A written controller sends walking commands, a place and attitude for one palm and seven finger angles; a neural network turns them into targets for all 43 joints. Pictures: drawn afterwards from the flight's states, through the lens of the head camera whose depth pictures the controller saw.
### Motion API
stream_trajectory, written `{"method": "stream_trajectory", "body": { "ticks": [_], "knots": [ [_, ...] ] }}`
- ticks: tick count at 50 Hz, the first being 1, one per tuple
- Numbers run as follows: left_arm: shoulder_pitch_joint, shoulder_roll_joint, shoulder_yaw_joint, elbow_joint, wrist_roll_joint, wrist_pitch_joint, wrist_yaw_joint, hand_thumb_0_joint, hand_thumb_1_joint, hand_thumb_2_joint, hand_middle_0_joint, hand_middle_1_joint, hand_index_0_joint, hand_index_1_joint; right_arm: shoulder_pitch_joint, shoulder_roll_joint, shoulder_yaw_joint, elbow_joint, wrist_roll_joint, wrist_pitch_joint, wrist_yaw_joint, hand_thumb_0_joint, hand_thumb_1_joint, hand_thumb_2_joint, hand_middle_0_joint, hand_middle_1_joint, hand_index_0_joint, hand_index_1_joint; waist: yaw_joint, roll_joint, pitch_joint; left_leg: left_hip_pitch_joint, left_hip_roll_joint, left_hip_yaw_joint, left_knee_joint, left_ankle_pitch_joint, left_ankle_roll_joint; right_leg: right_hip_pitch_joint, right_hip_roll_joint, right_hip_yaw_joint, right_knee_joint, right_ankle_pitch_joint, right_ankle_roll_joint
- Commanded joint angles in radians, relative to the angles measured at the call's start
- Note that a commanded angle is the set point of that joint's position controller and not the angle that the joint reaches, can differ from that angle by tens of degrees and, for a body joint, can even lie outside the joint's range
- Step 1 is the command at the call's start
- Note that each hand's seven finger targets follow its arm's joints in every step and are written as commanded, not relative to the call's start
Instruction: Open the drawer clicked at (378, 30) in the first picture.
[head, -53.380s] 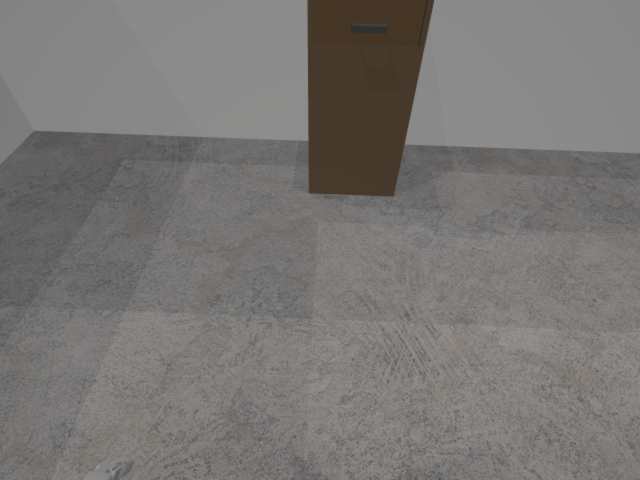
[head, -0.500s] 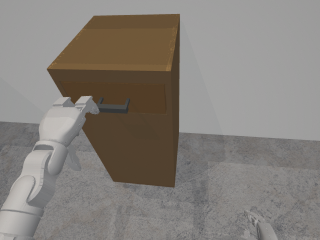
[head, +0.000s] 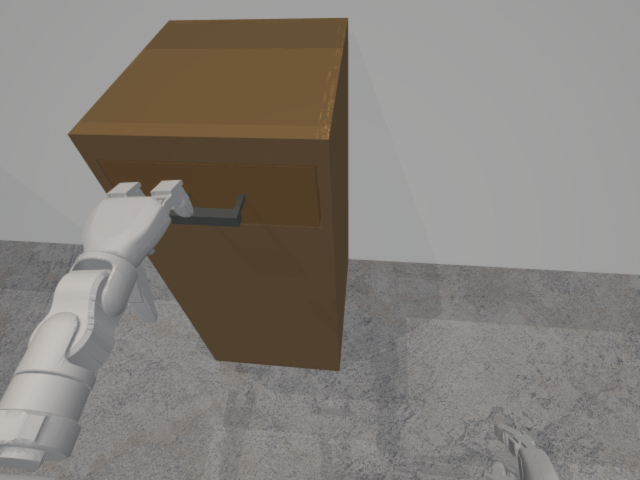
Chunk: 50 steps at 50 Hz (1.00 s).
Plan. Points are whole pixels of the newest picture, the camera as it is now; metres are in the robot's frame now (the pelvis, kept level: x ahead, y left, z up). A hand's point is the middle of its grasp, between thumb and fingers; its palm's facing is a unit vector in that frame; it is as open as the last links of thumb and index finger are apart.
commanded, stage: move the hooked fingers above the handle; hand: left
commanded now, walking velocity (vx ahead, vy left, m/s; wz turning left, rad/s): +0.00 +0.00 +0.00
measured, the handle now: (209, 207) +0.52 +0.25 +0.01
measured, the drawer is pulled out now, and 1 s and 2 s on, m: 0.00 0.00 0.00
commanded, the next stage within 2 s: none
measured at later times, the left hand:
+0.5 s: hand (167, 235) +0.40 +0.26 +0.07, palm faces -0.06 -0.04 -1.00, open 13.8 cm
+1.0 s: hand (197, 213) +0.45 +0.24 +0.06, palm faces -0.08 -0.03 -1.00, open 13.8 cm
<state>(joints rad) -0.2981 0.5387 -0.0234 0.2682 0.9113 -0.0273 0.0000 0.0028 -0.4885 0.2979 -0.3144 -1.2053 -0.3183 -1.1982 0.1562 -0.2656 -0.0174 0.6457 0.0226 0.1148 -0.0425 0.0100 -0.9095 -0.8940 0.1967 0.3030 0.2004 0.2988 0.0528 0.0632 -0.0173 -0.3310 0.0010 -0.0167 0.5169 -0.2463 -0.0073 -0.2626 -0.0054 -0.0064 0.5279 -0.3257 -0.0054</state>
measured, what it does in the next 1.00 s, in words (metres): stands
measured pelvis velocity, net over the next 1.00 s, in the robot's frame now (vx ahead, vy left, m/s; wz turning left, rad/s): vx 0.00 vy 0.01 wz -0.03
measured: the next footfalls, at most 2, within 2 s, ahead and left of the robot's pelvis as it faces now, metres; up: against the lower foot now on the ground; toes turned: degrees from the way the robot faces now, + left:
none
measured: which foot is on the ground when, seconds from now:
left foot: down 0.00-1.00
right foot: down 0.00-1.00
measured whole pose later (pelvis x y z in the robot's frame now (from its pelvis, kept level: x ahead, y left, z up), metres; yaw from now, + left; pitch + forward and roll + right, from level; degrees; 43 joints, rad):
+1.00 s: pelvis +0.00 +0.01 -0.02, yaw -2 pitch +12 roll -1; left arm -0.70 0.56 -0.04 0.81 1.01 -0.14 0.07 0.00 -0.49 0.30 -0.31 -1.21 -0.32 -1.20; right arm 0.32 -0.26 -0.06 0.69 0.02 0.16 -0.05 0.01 -0.91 -0.89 0.20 0.30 0.20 0.30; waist -0.06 0.04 -0.09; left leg -0.57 0.01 0.00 0.68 -0.32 0.01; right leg -0.50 0.01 0.02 0.67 -0.37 0.01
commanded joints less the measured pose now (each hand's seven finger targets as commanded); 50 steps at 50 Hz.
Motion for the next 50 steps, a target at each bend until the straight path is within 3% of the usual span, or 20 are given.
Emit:
{"method": "stream_trajectory", "body": {
  "ticks": [1, 2, 6, 8, 11, 15, 18, 21, 24, 28, 29, 31, 34, 35, 36, 39, 42, 45, 48, 50],
  "knots": [
    [-0.313, 0.222, 0.117, -0.182, -0.008, -0.028, 0.020, 0.000, -0.500, 0.300, -0.300, -1.200, -0.300, -1.200, -0.061, -0.111, -0.045, -0.141, -0.007, -0.026, -0.004, 0.000, -0.900, -0.900, 0.200, 0.300, 0.200, 0.300, -0.010, -0.062, -0.314, 0.139, -0.048, 0.048, -0.002, 0.325, 0.047, 0.055, 0.028, -0.010, -0.039, 0.390, -0.019],
    [-0.348, 0.204, 0.095, -0.202, -0.009, -0.038, 0.021, 0.000, -0.500, 0.300, -0.300, -1.200, -0.300, -1.200, -0.060, -0.109, -0.045, -0.144, -0.004, -0.027, -0.003, 0.000, -0.900, -0.900, 0.200, 0.300, 0.200, 0.300, -0.017, -0.050, -0.306, 0.143, -0.046, 0.045, 0.004, 0.324, 0.048, 0.031, 0.029, -0.011, -0.034, 0.387, -0.019],
    [-0.367, 0.253, 0.155, -0.191, -0.004, -0.056, 0.050, 0.000, -0.500, 0.300, -0.300, -1.200, -0.300, -1.200, -0.031, -0.113, -0.056, -0.133, -0.007, -0.021, -0.002, 0.000, -0.900, -0.900, 0.200, 0.300, 0.200, 0.300, -0.009, -0.042, -0.340, 0.143, -0.041, 0.041, 0.022, 0.366, 0.046, 0.025, 0.036, -0.013, -0.013, 0.392, -0.025],
    [-0.374, 0.240, 0.153, -0.208, 0.002, -0.062, 0.074, 0.000, -0.500, 0.300, -0.300, -1.200, -0.300, -1.200, -0.018, -0.105, -0.062, -0.133, -0.009, -0.024, 0.004, 0.000, -0.900, -0.900, 0.200, 0.300, 0.200, 0.300, -0.001, -0.007, -0.376, 0.162, -0.038, 0.035, 0.035, 0.422, 0.045, 0.019, 0.037, -0.016, 0.007, 0.420, -0.029],
    [-0.362, 0.301, 0.223, -0.141, 0.011, -0.041, 0.107, 0.000, -0.500, 0.300, -0.300, -1.200, -0.300, -1.200, 0.001, -0.112, -0.064, -0.118, -0.011, -0.016, 0.006, 0.000, -0.900, -0.900, 0.200, 0.300, 0.200, 0.300, 0.006, -0.031, -0.390, 0.130, -0.037, 0.040, 0.044, 0.435, 0.042, 0.039, 0.038, -0.016, 0.016, 0.439, -0.029],
    [-0.387, 0.257, 0.164, -0.073, 0.029, 0.004, 0.110, 0.000, -0.500, 0.300, -0.300, -1.200, -0.300, -1.200, 0.004, -0.115, -0.065, -0.116, -0.003, -0.008, 0.010, 0.000, -0.900, -0.900, 0.200, 0.300, 0.200, 0.300, -0.012, -0.027, -0.364, 0.116, -0.030, 0.048, 0.049, 0.422, 0.042, -0.003, 0.041, -0.021, 0.025, 0.431, -0.027],
    [-0.417, 0.198, 0.083, -0.037, 0.033, 0.029, 0.081, 0.000, -0.500, 0.300, -0.300, -1.200, -0.300, -1.200, 0.018, -0.120, -0.068, -0.119, 0.001, 0.000, 0.010, 0.000, -0.900, -0.900, 0.200, 0.300, 0.200, 0.300, -0.041, -0.034, -0.354, 0.128, -0.025, 0.045, 0.053, 0.391, 0.045, -0.042, 0.043, -0.024, 0.019, 0.385, -0.025],
    [-0.513, 0.189, 0.041, -0.018, 0.032, 0.011, 0.046, 0.000, -0.500, 0.300, -0.300, -1.200, -0.300, -1.200, 0.039, -0.126, -0.068, -0.116, -0.001, 0.005, -0.002, 0.000, -0.900, -0.900, 0.200, 0.300, 0.200, 0.300, -0.070, -0.050, -0.357, 0.131, -0.024, 0.038, 0.058, 0.357, 0.049, -0.064, 0.043, -0.022, 0.014, 0.348, -0.027],
    [-0.577, 0.203, 0.046, -0.057, 0.032, -0.041, 0.035, 0.000, -0.500, 0.300, -0.300, -1.200, -0.300, -1.200, 0.051, -0.119, -0.073, -0.115, -0.005, 0.006, -0.008, 0.000, -0.900, -0.900, 0.200, 0.300, 0.200, 0.300, -0.065, -0.013, -0.409, 0.166, -0.027, 0.028, 0.078, 0.388, 0.052, -0.078, 0.044, -0.015, 0.028, 0.363, -0.028],
    [-0.603, 0.262, 0.123, 0.028, 0.037, -0.096, 0.071, 0.000, -0.500, 0.300, -0.300, -1.200, -0.300, -1.200, 0.077, -0.115, -0.074, -0.094, -0.006, 0.009, -0.014, 0.000, -0.900, -0.900, 0.200, 0.300, 0.200, 0.300, -0.058, -0.010, -0.377, 0.131, -0.024, 0.020, 0.092, 0.392, 0.046, -0.111, 0.050, -0.022, 0.046, 0.347, -0.034],
    [-0.624, 0.252, 0.120, 0.063, 0.039, -0.100, 0.082, 0.000, -0.500, 0.300, -0.300, -1.200, -0.300, -1.200, 0.082, -0.114, -0.073, -0.090, -0.006, 0.009, -0.013, 0.000, -0.900, -0.900, 0.200, 0.300, 0.200, 0.300, -0.057, -0.014, -0.366, 0.114, -0.025, 0.023, 0.093, 0.373, 0.044, -0.123, 0.049, -0.025, 0.050, 0.334, -0.034],
    [-0.652, 0.294, 0.162, 0.150, 0.051, -0.095, 0.113, 0.000, -0.500, 0.300, -0.300, -1.200, -0.300, -1.200, 0.095, -0.118, -0.071, -0.079, -0.006, 0.011, -0.011, 0.000, -0.900, -0.900, 0.200, 0.300, 0.200, 0.300, -0.049, -0.020, -0.343, 0.064, -0.027, 0.029, 0.092, 0.332, 0.041, -0.129, 0.049, -0.027, 0.053, 0.301, -0.037],
    [-0.699, 0.314, 0.165, 0.226, 0.089, -0.069, 0.152, 0.000, -0.500, 0.300, -0.300, -1.200, -0.300, -1.200, 0.108, -0.117, -0.072, -0.078, -0.005, 0.011, -0.007, 0.000, -0.900, -0.900, 0.200, 0.300, 0.200, 0.300, -0.043, 0.005, -0.380, 0.042, -0.025, 0.036, 0.098, 0.321, 0.038, -0.138, 0.051, -0.026, 0.070, 0.298, -0.041],
    [-0.708, 0.289, 0.136, 0.249, 0.096, -0.056, 0.157, 0.000, -0.500, 0.300, -0.300, -1.200, -0.300, -1.200, 0.116, -0.119, -0.073, -0.079, -0.006, 0.012, -0.005, 0.000, -0.900, -0.900, 0.200, 0.300, 0.200, 0.300, -0.052, -0.007, -0.408, 0.048, -0.027, 0.040, 0.104, 0.324, 0.041, -0.135, 0.050, -0.023, 0.071, 0.308, -0.038],
    [-0.728, 0.306, 0.143, 0.273, 0.103, -0.051, 0.158, 0.000, -0.500, 0.300, -0.300, -1.200, -0.300, -1.200, 0.127, -0.125, -0.076, -0.075, -0.007, 0.015, -0.006, 0.000, -0.900, -0.900, 0.200, 0.300, 0.200, 0.300, -0.062, -0.017, -0.426, 0.041, -0.025, 0.043, 0.110, 0.327, 0.042, -0.126, 0.050, -0.022, 0.071, 0.314, -0.037],
    [-0.767, 0.261, 0.082, 0.277, 0.109, -0.046, 0.144, 0.000, -0.500, 0.300, -0.300, -1.200, -0.300, -1.200, 0.148, -0.130, -0.087, -0.077, -0.006, 0.016, -0.003, 0.000, -0.900, -0.900, 0.200, 0.300, 0.200, 0.300, -0.081, 0.005, -0.470, 0.073, -0.019, 0.048, 0.121, 0.330, 0.045, -0.143, 0.049, -0.015, 0.071, 0.325, -0.033],
    [-0.813, 0.188, 0.009, 0.286, 0.083, -0.064, 0.108, 0.000, -0.500, 0.300, -0.300, -1.200, -0.300, -1.200, 0.169, -0.133, -0.092, -0.073, -0.004, 0.018, -0.007, 0.000, -0.900, -0.900, 0.200, 0.300, 0.200, 0.300, -0.120, -0.033, -0.438, 0.078, -0.017, 0.044, 0.124, 0.300, 0.053, -0.172, 0.049, -0.011, 0.053, 0.308, -0.026],
    [-0.859, 0.244, 0.040, 0.320, 0.080, -0.094, 0.094, 0.000, -0.500, 0.300, -0.300, -1.200, -0.300, -1.200, 0.190, -0.141, -0.090, -0.058, -0.005, 0.022, -0.019, 0.000, -0.900, -0.900, 0.200, 0.300, 0.200, 0.300, -0.133, -0.057, -0.397, 0.042, -0.022, 0.039, 0.124, 0.256, 0.059, -0.183, 0.048, -0.002, 0.046, 0.294, -0.025],
    [-0.878, 0.325, 0.115, 0.364, 0.092, -0.127, 0.118, 0.000, -0.500, 0.300, -0.300, -1.200, -0.300, -1.200, 0.211, -0.142, -0.090, -0.048, -0.005, 0.022, -0.024, 0.000, -0.900, -0.900, 0.200, 0.300, 0.200, 0.300, -0.121, -0.055, -0.400, 0.001, -0.026, 0.039, 0.131, 0.247, 0.059, -0.179, 0.049, 0.004, 0.058, 0.290, -0.027],
    [-0.903, 0.366, 0.153, 0.367, 0.107, -0.142, 0.150, 0.000, -0.500, 0.300, -0.300, -1.200, -0.300, -1.200, 0.220, -0.139, -0.090, -0.044, -0.006, 0.020, -0.022, 0.000, -0.900, -0.900, 0.200, 0.300, 0.200, 0.300, -0.112, -0.015, -0.424, -0.012, -0.027, 0.039, 0.142, 0.267, 0.056, -0.187, 0.051, 0.003, 0.077, 0.297, -0.030]
  ]
}}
